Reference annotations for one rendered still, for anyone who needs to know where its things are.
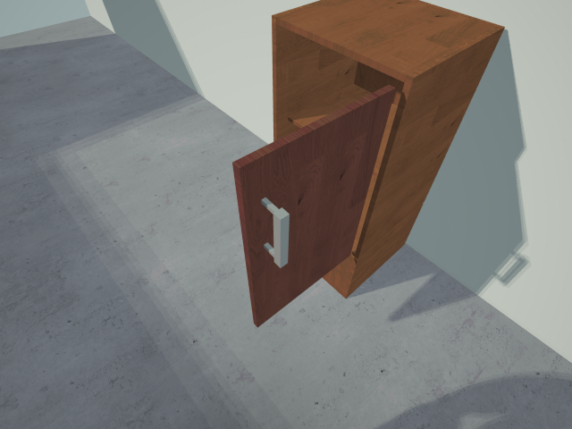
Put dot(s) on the cupboard door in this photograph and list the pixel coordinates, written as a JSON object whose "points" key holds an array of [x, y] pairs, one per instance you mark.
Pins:
{"points": [[320, 175]]}

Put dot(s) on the handle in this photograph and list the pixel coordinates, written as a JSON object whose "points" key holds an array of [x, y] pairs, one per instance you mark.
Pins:
{"points": [[281, 223]]}

